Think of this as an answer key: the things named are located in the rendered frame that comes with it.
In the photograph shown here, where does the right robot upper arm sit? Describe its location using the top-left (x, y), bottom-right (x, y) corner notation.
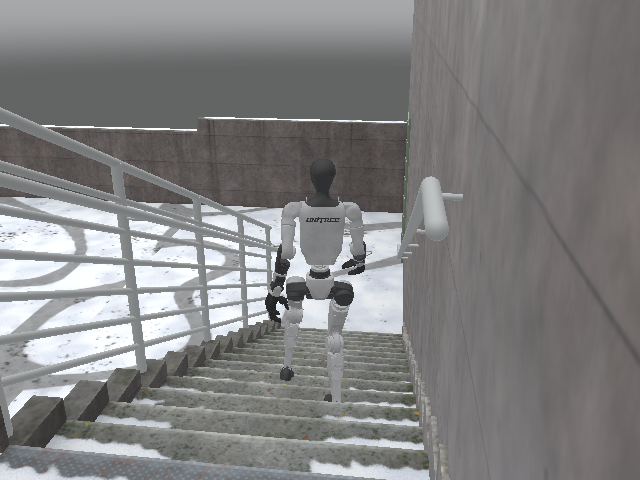
top-left (343, 202), bottom-right (365, 256)

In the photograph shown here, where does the robot right forearm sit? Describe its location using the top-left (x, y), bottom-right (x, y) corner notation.
top-left (353, 241), bottom-right (366, 267)

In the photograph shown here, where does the left robot hand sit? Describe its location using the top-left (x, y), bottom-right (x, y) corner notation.
top-left (265, 293), bottom-right (289, 323)

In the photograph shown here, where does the robot left forearm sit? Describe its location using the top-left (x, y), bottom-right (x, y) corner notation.
top-left (269, 244), bottom-right (290, 297)

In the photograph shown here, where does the robot left foot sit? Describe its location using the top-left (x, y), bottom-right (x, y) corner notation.
top-left (280, 366), bottom-right (294, 381)

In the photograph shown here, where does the left robot upper arm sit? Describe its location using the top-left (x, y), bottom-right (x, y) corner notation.
top-left (281, 201), bottom-right (302, 260)

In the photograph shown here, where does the right robot hand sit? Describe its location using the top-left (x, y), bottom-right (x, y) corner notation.
top-left (342, 259), bottom-right (365, 275)

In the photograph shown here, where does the robot right thigh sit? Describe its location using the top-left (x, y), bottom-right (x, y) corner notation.
top-left (325, 280), bottom-right (354, 354)

